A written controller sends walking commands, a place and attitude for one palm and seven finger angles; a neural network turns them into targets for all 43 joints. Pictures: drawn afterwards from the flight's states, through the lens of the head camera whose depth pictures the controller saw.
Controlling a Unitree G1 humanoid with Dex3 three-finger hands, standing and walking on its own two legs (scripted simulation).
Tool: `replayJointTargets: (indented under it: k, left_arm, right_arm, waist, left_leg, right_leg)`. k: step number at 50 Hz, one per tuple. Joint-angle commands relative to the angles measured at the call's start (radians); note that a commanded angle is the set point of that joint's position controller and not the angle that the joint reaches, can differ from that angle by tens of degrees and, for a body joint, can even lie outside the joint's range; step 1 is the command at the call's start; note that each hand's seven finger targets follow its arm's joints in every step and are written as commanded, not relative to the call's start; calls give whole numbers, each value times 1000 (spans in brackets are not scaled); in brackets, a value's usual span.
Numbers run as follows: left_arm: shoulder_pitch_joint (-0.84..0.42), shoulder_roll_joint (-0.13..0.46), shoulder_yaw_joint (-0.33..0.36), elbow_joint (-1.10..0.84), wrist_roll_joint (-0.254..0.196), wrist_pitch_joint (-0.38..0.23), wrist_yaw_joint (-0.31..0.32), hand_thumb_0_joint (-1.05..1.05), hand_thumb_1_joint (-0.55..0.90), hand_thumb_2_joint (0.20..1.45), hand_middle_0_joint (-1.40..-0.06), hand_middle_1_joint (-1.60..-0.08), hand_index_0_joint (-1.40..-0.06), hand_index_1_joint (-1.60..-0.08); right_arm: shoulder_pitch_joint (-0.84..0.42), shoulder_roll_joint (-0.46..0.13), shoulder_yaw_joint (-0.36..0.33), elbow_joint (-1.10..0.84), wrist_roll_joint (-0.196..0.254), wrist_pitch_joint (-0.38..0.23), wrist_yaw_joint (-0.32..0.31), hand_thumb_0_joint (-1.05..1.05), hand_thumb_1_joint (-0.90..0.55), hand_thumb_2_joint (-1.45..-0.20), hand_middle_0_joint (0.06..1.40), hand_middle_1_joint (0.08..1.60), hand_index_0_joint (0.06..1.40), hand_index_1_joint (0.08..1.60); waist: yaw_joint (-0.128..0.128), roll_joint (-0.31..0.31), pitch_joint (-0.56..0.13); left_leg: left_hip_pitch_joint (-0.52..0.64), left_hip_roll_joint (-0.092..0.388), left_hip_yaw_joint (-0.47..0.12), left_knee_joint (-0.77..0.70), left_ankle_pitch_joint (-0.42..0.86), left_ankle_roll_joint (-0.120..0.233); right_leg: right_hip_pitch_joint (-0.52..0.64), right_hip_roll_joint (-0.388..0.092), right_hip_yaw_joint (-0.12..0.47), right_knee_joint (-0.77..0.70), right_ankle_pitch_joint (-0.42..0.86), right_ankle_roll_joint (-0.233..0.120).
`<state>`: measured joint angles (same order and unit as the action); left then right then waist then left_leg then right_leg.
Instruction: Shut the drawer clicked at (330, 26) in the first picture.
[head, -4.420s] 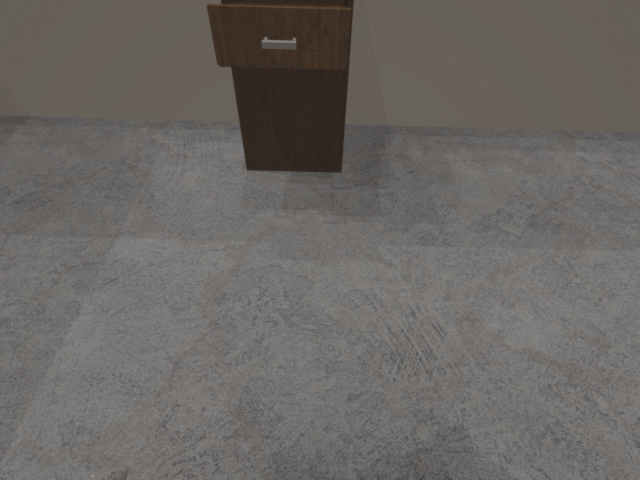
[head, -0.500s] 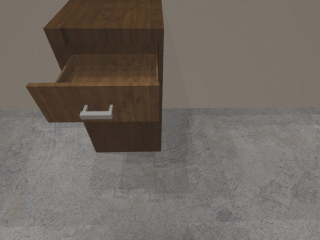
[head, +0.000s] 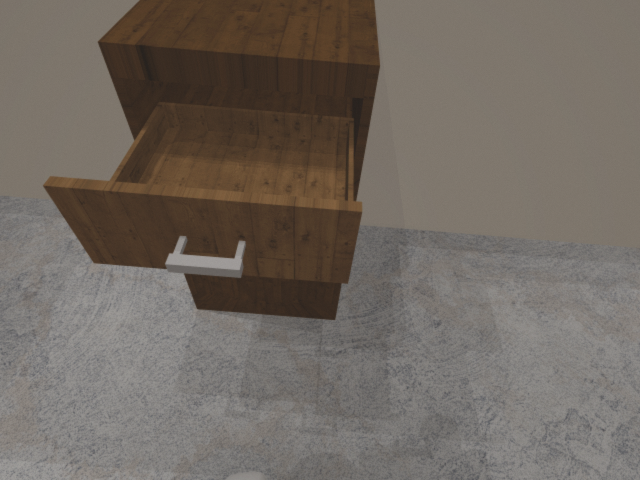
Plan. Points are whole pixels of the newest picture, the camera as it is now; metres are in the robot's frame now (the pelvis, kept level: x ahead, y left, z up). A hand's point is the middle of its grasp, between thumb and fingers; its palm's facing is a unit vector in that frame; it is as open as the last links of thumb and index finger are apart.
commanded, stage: take the last steps up to it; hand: left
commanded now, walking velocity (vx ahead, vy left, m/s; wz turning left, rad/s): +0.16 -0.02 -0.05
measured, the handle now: (208, 255) +0.40 +0.22 +0.00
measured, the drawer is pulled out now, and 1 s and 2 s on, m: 0.29 0.29 0.29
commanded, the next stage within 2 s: come to a stop and stand still in 0.10 s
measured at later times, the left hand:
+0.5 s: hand (229, 452) +0.17 +0.14 -0.15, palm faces +0.00 -0.98 -0.22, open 7.3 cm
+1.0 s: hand out of the picture +0.05 +0.16 -0.15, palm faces +0.01 -0.97 -0.24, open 7.4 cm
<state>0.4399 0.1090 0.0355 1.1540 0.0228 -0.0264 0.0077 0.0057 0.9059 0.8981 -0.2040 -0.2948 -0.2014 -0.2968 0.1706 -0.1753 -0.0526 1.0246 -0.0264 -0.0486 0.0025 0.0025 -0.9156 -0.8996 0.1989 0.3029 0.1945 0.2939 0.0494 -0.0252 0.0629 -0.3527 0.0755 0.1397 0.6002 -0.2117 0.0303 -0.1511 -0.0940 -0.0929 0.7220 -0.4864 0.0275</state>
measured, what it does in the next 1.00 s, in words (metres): steps on the spot: right foot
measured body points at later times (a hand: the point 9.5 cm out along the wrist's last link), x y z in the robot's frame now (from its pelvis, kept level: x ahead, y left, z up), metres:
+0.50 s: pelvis +0.08 -0.02 +0.01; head +0.10 -0.05 +0.46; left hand +0.17 +0.20 -0.13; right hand +0.05 -0.23 -0.16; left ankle +0.07 +0.11 -0.72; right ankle +0.11 -0.12 -0.72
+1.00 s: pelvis +0.05 -0.02 +0.01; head +0.06 -0.04 +0.46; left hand +0.05 +0.21 -0.13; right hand +0.09 -0.25 -0.15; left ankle +0.06 +0.11 -0.72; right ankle +0.03 -0.11 -0.72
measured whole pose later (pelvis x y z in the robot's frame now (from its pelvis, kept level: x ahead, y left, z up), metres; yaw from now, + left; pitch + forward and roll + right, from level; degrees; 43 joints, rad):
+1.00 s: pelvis +0.05 -0.02 +0.01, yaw -2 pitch -2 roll +1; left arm 0.27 0.14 0.01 1.12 0.02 0.01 0.03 0.00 0.91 0.90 -0.20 -0.29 -0.20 -0.30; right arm 0.18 -0.18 -0.04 1.09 -0.01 0.02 -0.03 0.00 -0.93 -0.90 0.20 0.30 0.20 0.29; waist 0.01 0.03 0.05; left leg -0.18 0.04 0.13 0.43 -0.22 -0.01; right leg -0.18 -0.02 -0.05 0.50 -0.30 -0.02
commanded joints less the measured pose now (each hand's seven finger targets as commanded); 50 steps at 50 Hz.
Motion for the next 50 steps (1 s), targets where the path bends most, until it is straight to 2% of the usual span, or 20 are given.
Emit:
replayJointTargets:
  k: [1, 3, 5, 11, 14, 16, 17, 19, 21, 24, 29, 31, 33, 34, 37, 41, 43, 46, 48, 50]
  left_arm:
    - [-103, 86, 21, -109, -3, -19, 8, 0, 900, 900, -200, -300, -200, -300]
    - [-89, 68, 20, -89, 3, -5, -4, 0, 900, 900, -200, -300, -200, -300]
    - [-43, 47, 18, -84, 1, 12, -5, 0, 900, 900, -200, -300, -200, -300]
    - [-126, 48, 7, -128, 5, 22, 0, 0, 900, 900, -200, -300, -200, -300]
    - [-70, 78, 3, -100, 0, 12, 16, 0, 900, 900, -200, -300, -200, -300]
    - [-105, 183, 4, -94, -3, -5, 25, 0, 900, 900, -200, -300, -200, -300]
    - [-144, 205, 8, -103, -10, -4, 24, 0, 900, 900, -200, -300, -200, -300]
    - [-182, 196, 9, -114, -13, 0, 33, 0, 900, 900, -200, -300, -200, -300]
    - [-190, 191, 16, -121, -14, 9, 41, 0, 900, 900, -200, -300, -200, -300]
    - [-192, 203, 35, -128, -12, 24, 47, 0, 900, 900, -200, -300, -200, -300]
    - [-247, 201, 51, -149, -4, 38, 49, 0, 900, 900, -200, -300, -200, -300]
    - [-271, 184, 48, -164, -7, 46, 45, 0, 900, 900, -200, -300, -200, -300]
    - [-274, 123, 34, -178, -10, 57, 35, 0, 900, 900, -200, -300, -200, -300]
    - [-270, 116, 30, -176, -7, 61, 34, 0, 900, 900, -200, -300, -200, -300]
    - [-219, 111, 26, -148, -4, 67, 31, 0, 900, 900, -200, -300, -200, -300]
    - [-193, 95, 7, -130, -6, 53, 30, 0, 900, 900, -200, -300, -200, -300]
    - [-139, 107, 3, -102, -6, 42, 32, 0, 900, 900, -200, -300, -200, -300]
    - [-144, 168, -5, -84, -5, 18, 36, 0, 900, 900, -200, -300, -200, -300]
    - [-159, 168, -8, -77, -9, 11, 36, 0, 900, 900, -200, -300, -200, -300]
    - [-162, 155, -14, -75, -10, 14, 35, 0, 900, 900, -200, -300, -200, -300]
  right_arm:
    - [246, -156, -27, 25, 3, -3, -28, 0, -900, -900, 200, 300, 200, 300]
    - [155, -84, -4, 7, 3, -12, -28, 0, -900, -900, 200, 300, 200, 300]
    - [121, -76, -5, -3, 3, -17, -30, 0, -900, -900, 200, 300, 200, 300]
    - [119, -100, -11, 11, -1, 4, -28, 0, -900, -900, 200, 300, 200, 300]
    - [97, -69, 3, 30, 8, 11, -33, 0, -900, -900, 200, 300, 200, 300]
    - [161, -4, 21, 47, 21, 18, -25, 0, -900, -900, 200, 300, 200, 300]
    - [191, -4, 20, 68, 19, 33, -24, 0, -900, -900, 200, 300, 200, 300]
    - [206, -8, 16, 87, 19, 52, -29, 0, -900, -900, 200, 300, 200, 300]
    - [217, -10, 13, 93, 18, 60, -34, 0, -900, -900, 200, 300, 200, 300]
    - [203, -18, 2, 79, 18, 71, -38, 0, -900, -900, 200, 300, 200, 300]
    - [202, -11, -9, 48, 19, 82, -41, 0, -900, -900, 200, 300, 200, 300]
    - [227, -18, -9, 50, 15, 72, -37, 0, -900, -900, 200, 300, 200, 300]
    - [163, -71, -10, 20, 6, 60, -37, 0, -900, -900, 200, 300, 200, 300]
    - [131, -82, -10, 8, 6, 54, -41, 0, -900, -900, 200, 300, 200, 300]
    - [69, -92, -5, -4, 3, 47, -49, 0, -900, -900, 200, 300, 200, 300]
    - [82, -105, -8, 14, 7, 43, -45, 0, -900, -900, 200, 300, 200, 300]
    - [91, -106, -8, 32, 16, 42, -43, 0, -900, -900, 200, 300, 200, 300]
    - [96, -52, 3, 32, 27, 44, -33, 0, -900, -900, 200, 300, 200, 300]
    - [86, -56, 6, 44, 21, 59, -31, 0, -900, -900, 200, 300, 200, 300]
    - [95, -53, 13, 64, 20, 60, -29, 0, -900, -900, 200, 300, 200, 300]
  waist:
    - [-126, 214, -40]
    - [-70, 155, 23]
    - [-35, 152, -1]
    - [-42, 113, 16]
    - [3, 33, -12]
    - [-47, -116, -32]
    - [-62, -157, -46]
    - [-67, -204, -34]
    - [-61, -118, -55]
    - [-39, -94, -78]
    - [-50, -100, -87]
    - [-68, -21, -89]
    - [-50, 223, -34]
    - [-42, 244, -18]
    - [-26, 181, -29]
    - [-39, 140, -60]
    - [-28, 105, -82]
    - [-69, -45, -65]
    - [-71, -157, -39]
    - [-76, -101, -8]
  left_leg:
    - [295, 344, -393, -347, 77, 173]
    - [123, 262, -244, -390, 65, 121]
    - [68, 234, -176, -404, 77, 121]
    - [62, 226, -182, -392, -9, 137]
    - [53, 137, -107, -228, 109, 52]
    - [49, 23, -37, -159, -93, -41]
    - [110, 3, -36, -146, -114, -56]
    - [158, 11, -42, -121, -104, -60]
    - [140, 12, -49, -119, -67, -62]
    - [96, 8, -48, -56, -95, -68]
    - [106, 4, -76, -32, -133, -64]
    - [209, 30, -98, -157, 75, -45]
    - [109, 172, -246, -331, 175, 39]
    - [67, 211, -285, -376, 201, 89]
    - [127, 210, -242, -347, 272, 139]
    - [252, 187, -195, -284, 415, 130]
    - [255, 149, -170, -220, 394, 86]
    - [233, 28, -98, -185, 142, -24]
    - [244, 14, -80, -190, 39, -41]
    - [267, 23, -88, -223, 39, -36]
  right_leg:
    - [-459, -12, 54, 486, -29, -38]
    - [-362, -38, 56, 406, 77, -26]
    - [-283, -32, 40, 307, 107, -19]
    - [-182, 5, 11, 8, 152, -9]
    - [-8, 17, 22, -285, 372, 3]
    - [6, -171, 215, -374, 638, -70]
    - [-46, -198, 224, -387, 646, -113]
    - [-82, -185, 201, -388, 740, -136]
    - [-17, -174, 184, -337, 867, -137]
    - [41, -197, 188, -317, 939, -169]
    - [-19, -212, 208, -325, 793, -202]
    - [-118, -132, 141, -280, 573, -130]
    - [-128, 24, 11, -147, 249, -35]
    - [-116, 44, 22, -49, 129, -25]
    - [-193, 42, 81, 130, 25, -28]
    - [-172, 34, 56, -56, 64, -10]
    - [-68, 33, 53, -271, 244, -6]
    - [-61, -100, 205, -362, 583, -73]
    - [-106, -97, 222, -400, 525, -87]
    - [-148, -70, 206, -427, 381, -78]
